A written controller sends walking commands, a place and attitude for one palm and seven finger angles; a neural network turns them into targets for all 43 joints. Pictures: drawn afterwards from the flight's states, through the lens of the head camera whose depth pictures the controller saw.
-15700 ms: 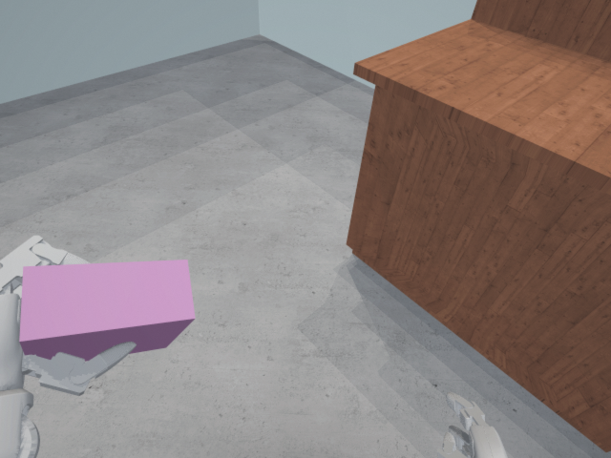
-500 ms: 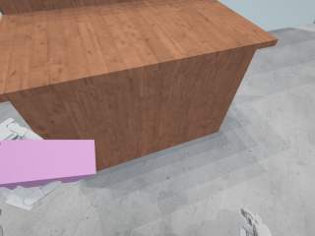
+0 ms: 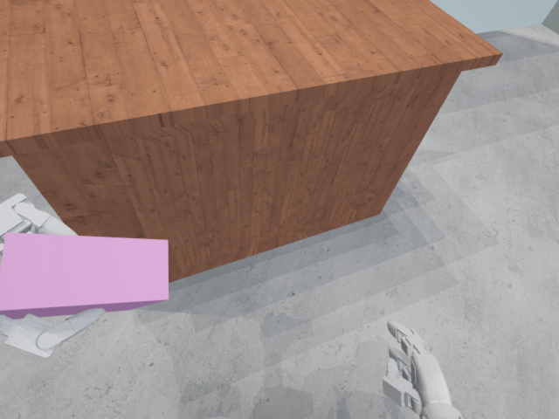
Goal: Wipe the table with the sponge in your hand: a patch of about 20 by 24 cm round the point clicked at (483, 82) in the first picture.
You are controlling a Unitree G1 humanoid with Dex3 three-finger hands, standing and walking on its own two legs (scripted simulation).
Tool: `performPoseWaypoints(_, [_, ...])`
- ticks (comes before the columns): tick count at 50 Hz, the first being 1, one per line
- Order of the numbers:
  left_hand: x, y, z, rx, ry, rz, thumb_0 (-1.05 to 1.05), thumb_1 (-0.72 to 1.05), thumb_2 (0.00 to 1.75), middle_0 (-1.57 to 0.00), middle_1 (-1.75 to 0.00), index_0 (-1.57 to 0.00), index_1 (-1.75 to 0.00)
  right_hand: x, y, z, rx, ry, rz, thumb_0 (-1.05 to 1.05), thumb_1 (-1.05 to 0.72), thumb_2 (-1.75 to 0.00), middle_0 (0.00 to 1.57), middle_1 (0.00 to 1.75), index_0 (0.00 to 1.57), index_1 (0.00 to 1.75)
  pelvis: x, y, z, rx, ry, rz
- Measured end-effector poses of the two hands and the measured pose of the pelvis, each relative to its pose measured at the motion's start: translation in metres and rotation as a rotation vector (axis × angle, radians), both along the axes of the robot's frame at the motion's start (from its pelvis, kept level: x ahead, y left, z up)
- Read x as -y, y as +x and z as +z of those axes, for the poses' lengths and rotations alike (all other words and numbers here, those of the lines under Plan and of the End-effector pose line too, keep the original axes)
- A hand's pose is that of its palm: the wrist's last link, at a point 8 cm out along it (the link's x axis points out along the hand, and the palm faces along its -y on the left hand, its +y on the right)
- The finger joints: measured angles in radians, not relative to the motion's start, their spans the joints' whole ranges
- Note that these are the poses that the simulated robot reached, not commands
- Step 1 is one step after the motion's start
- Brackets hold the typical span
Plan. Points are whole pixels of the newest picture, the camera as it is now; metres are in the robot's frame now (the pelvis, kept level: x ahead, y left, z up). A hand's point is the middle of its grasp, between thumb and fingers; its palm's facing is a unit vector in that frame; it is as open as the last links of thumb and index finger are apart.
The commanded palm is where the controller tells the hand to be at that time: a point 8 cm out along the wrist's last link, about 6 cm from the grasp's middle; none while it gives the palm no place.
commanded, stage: shuffle to correct the standing spot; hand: left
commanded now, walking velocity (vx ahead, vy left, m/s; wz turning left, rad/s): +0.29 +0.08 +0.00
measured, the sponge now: (106, 279) +0.24 +0.21 +0.12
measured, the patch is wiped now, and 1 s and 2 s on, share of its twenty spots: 0.00 0.00 0.00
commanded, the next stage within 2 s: come to a stop and stand still in 1.60 s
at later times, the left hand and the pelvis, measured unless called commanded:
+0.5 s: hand (57, 226) +0.27 +0.26 +0.16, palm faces +0.45 -0.83 -0.34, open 10.0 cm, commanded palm +0.21 +0.29 +0.18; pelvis +0.06 +0.01 -0.02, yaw +2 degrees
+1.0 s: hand (49, 148) +0.37 +0.31 +0.17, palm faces +0.47 -0.81 -0.35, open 10.0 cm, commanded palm +0.32 +0.33 +0.18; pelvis +0.17 +0.05 +0.00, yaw +2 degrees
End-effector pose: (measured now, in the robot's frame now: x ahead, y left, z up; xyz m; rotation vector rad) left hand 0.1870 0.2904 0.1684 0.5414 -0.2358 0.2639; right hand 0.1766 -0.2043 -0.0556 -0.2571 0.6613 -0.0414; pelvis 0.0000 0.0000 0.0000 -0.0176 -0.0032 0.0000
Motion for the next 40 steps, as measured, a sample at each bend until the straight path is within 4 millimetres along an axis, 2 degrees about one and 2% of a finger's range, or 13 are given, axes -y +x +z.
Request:
performPoseWaypoints(3, [-0.018, -0.009, 0.011, 0.041, 0.014, 0.095, -0.01, -0.49, 0.99, -0.74, -1.35, -0.76, -1.35, -0.001, -0.001, -0.006, -0.038, -0.014, 0.034, 0.01, -0.90, -0.90, 0.20, 0.30, 0.20, 0.30, -0.001, -0.003, 0.001, 0.002, -0.011, 0.013])
performPoseWaypoints(5, [-0.020, -0.015, 0.015, 0.074, -0.007, 0.133, -0.01, -0.49, 0.99, -0.74, -1.35, -0.76, -1.35, 0.000, -0.001, -0.009, -0.056, -0.020, 0.048, 0.01, -0.90, -0.90, 0.20, 0.30, 0.20, 0.30, -0.001, -0.003, 0.001, 0.001, -0.014, 0.020])
performPoseWaypoints(9, [-0.011, -0.020, 0.007, 0.085, -0.077, 0.153, -0.01, -0.49, 0.99, -0.74, -1.35, -0.76, -1.35, 0.006, 0.001, -0.013, -0.062, -0.022, 0.039, 0.01, -0.90, -0.90, 0.20, 0.30, 0.20, 0.30, -0.002, 0.002, -0.001, 0.003, -0.012, 0.032])
performPoseWaypoints(12, [-0.002, -0.016, -0.002, 0.061, -0.104, 0.149, -0.01, -0.49, 0.99, -0.74, -1.35, -0.76, -1.35, 0.010, 0.006, -0.015, -0.054, -0.019, 0.022, 0.01, -0.90, -0.90, 0.20, 0.30, 0.20, 0.30, 0.001, 0.009, -0.002, 0.005, -0.009, 0.039])
performPoseWaypoints(19, [0.005, 0.012, -0.003, 0.090, -0.082, 0.123, -0.01, -0.49, 0.99, -0.74, -1.35, -0.76, -1.35, 0.022, 0.026, -0.020, -0.036, -0.023, -0.015, 0.01, -0.90, -0.90, 0.20, 0.30, 0.20, 0.30, 0.008, 0.030, -0.011, -0.002, -0.025, 0.042])
performPoseWaypoints(25, [-0.006, 0.042, 0.002, 0.178, -0.079, 0.080, -0.01, -0.49, 0.99, -0.74, -1.35, -0.76, -1.35, 0.026, 0.044, -0.024, -0.054, -0.056, -0.070, 0.01, -0.90, -0.90, 0.20, 0.30, 0.20, 0.30, -0.007, 0.056, -0.020, -0.005, -0.019, 0.034])
performPoseWaypoints(29, [-0.013, 0.070, 0.005, 0.117, -0.047, 0.068, -0.01, -0.49, 0.99, -0.74, -1.35, -0.76, -1.35, 0.017, 0.054, -0.021, -0.052, -0.022, -0.112, 0.01, -0.90, -0.90, 0.20, 0.30, 0.20, 0.30, -0.015, 0.073, -0.013, 0.004, -0.011, 0.014])
performPoseWaypoints(34, [-0.009, 0.100, 0.018, 0.059, -0.011, 0.027, -0.01, -0.49, 0.99, -0.74, -1.35, -0.76, -1.35, 0.003, 0.065, -0.020, -0.094, 0.021, -0.114, 0.01, -0.90, -0.90, 0.20, 0.30, 0.20, 0.30, -0.019, 0.101, -0.001, -0.006, -0.021, 0.030])
performPoseWaypoints(37, [-0.008, 0.110, 0.019, 0.050, 0.044, 0.010, -0.01, -0.49, 0.99, -0.74, -1.35, -0.76, -1.35, -0.001, 0.080, -0.033, -0.116, 0.022, -0.090, 0.01, -0.90, -0.90, 0.20, 0.30, 0.20, 0.30, -0.019, 0.119, -0.010, 0.007, -0.022, 0.066])
performPoseWaypoints(40, [-0.015, 0.109, 0.015, 0.075, 0.081, 0.031, -0.01, -0.49, 0.99, -0.74, -1.35, -0.76, -1.35, -0.001, 0.104, -0.052, -0.144, 0.004, -0.048, 0.01, -0.90, -0.90, 0.20, 0.30, 0.20, 0.30, -0.020, 0.131, -0.024, 0.027, -0.027, 0.091])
